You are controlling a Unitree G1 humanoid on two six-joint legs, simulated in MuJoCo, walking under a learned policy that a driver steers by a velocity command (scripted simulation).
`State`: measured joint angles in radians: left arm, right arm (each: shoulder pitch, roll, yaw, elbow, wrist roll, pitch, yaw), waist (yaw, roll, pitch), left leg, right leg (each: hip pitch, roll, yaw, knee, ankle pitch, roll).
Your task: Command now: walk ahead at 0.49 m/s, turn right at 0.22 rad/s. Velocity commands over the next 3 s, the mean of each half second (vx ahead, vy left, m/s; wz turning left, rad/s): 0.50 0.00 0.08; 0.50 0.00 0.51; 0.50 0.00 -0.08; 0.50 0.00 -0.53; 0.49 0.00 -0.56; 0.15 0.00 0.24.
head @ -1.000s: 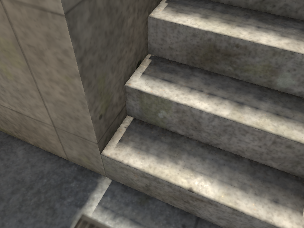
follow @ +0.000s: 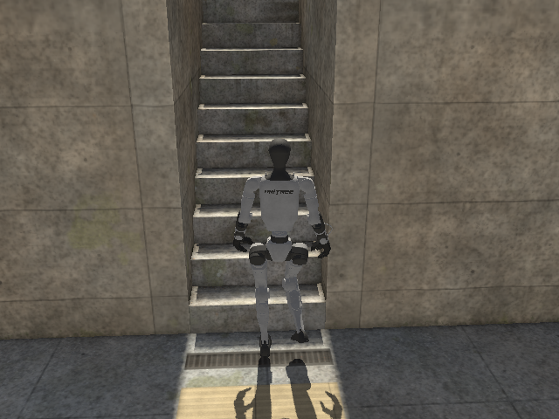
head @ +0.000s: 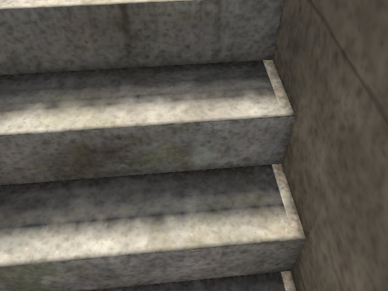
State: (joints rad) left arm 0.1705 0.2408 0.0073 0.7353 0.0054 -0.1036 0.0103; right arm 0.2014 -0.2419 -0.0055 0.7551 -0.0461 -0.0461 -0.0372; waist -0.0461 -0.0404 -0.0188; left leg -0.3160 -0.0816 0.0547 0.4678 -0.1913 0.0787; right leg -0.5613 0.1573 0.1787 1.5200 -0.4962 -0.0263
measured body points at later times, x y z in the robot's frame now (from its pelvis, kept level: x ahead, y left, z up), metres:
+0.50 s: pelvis +0.16 -0.05 +0.06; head +0.22 -0.06 +0.51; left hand +0.40 +0.12 -0.01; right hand +0.19 -0.32 -0.08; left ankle +0.05 +0.08 -0.58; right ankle +0.23 -0.17 -0.55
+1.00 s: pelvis +0.28 +0.09 +0.15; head +0.28 +0.11 +0.60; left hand +0.53 +0.34 +0.12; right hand +0.30 -0.17 +0.03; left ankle +0.29 +0.19 -0.54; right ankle +0.22 -0.15 -0.42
